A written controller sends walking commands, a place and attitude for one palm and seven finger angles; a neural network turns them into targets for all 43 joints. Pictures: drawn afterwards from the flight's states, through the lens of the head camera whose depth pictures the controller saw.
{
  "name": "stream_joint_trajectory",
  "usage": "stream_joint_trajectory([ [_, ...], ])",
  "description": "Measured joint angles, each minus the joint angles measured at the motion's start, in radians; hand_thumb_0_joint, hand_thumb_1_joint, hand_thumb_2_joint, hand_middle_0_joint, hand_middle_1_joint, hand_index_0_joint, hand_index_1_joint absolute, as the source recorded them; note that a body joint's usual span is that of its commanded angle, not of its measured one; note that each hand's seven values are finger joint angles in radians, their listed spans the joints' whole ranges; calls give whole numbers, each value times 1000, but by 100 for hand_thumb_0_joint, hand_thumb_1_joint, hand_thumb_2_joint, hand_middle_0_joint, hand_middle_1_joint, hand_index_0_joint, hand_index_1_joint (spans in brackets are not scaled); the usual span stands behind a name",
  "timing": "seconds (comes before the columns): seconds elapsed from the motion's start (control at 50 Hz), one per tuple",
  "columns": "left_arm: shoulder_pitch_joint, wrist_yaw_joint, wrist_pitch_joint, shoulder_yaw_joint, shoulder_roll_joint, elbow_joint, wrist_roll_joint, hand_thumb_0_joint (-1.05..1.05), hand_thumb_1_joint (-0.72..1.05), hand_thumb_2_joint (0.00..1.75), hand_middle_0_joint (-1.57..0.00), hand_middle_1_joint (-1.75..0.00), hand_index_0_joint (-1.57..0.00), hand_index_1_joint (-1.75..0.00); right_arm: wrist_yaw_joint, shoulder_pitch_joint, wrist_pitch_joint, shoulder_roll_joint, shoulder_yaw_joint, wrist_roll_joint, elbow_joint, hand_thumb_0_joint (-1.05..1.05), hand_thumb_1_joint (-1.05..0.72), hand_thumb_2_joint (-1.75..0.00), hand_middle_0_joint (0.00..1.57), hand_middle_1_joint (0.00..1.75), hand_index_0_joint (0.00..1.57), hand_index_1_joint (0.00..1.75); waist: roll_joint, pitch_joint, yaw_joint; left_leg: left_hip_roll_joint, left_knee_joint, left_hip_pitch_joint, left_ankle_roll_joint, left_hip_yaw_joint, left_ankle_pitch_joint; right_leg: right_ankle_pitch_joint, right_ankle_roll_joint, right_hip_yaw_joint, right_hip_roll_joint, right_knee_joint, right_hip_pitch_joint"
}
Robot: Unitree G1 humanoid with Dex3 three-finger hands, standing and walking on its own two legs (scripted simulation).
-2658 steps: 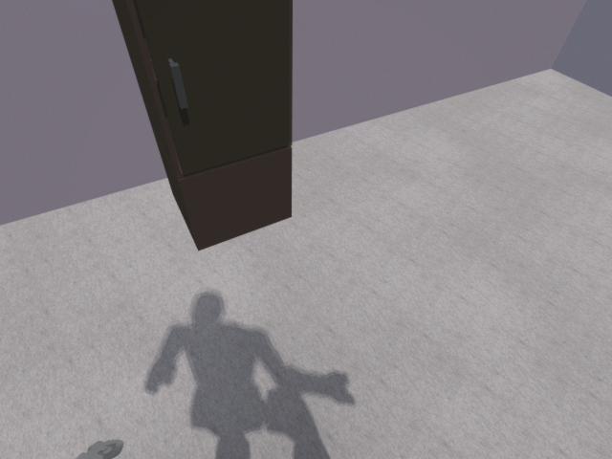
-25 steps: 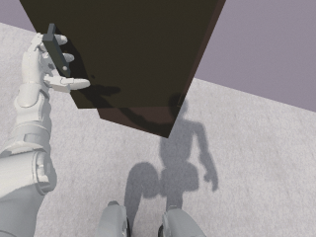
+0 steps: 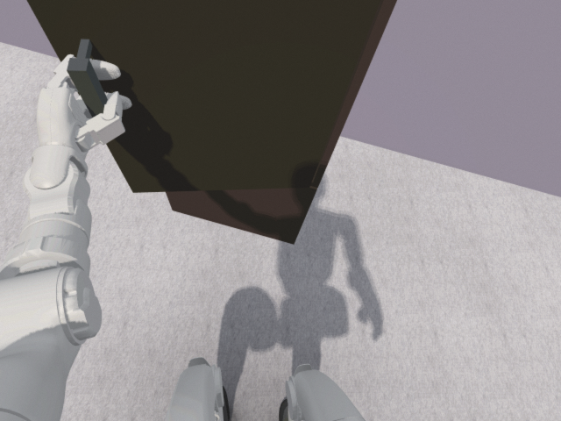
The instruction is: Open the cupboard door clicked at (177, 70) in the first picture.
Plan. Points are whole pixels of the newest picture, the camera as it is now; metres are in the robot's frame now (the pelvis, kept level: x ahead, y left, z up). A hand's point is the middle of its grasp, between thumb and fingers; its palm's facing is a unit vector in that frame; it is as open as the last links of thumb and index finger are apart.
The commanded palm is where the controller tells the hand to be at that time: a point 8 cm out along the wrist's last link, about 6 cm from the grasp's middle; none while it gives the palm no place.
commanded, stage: pull the door open along its arc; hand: left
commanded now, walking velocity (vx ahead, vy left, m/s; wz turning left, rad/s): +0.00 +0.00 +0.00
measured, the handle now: (98, 90) +0.56 +0.21 +0.08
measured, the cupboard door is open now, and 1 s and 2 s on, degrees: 20 54 60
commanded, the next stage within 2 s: open thumb and fingers to let go in 1.14 s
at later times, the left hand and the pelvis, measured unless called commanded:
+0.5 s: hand (121, 156) +0.46 +0.17 +0.07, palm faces +0.03 -1.00 -0.01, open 5.7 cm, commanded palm +0.39 +0.22 +0.07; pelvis +0.02 +0.00 +0.02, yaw +0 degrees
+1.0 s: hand (186, 254) +0.32 +0.09 +0.07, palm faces +0.37 -0.93 +0.02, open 6.1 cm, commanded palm +0.25 +0.14 +0.07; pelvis +0.01 -0.04 +0.02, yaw +3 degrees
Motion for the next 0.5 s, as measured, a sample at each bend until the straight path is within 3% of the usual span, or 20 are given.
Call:
stream_joint_trajectory([
  [0.12, 16, 8, 9, 4, -2, -11, -1, 1, 76, 84, -38, -135, -39, -134, 1, -2, 6, 0, 1, 3, -13, 1, -91, -90, 20, 30, 20, 30, 2, 1, -3, 3, -4, 10, -1, 6, 0, 1, 0, 6, 2, -1, 5],
  [0.28, 66, 46, 10, -22, -39, -68, -26, 1, 77, 83, -36, -135, -37, -135, 16, 7, 9, 8, -9, 2, -6, 1, -91, -90, 20, 30, 20, 30, 3, -5, 16, 1, -17, 26, -4, 11, 0, 0, -3, 11, 0, -8, 18],
  [0.5, 397, 40, 23, -94, -163, -371, -100, 1, 76, 76, -36, -135, -35, -135, 32, 3, 34, 14, -28, 30, -47, 1, -91, -90, 20, 30, 20, 30, 0, -33, 65, -2, -93, 157, -6, 36, -3, 2, -3, 39, -4, -76, 135],
])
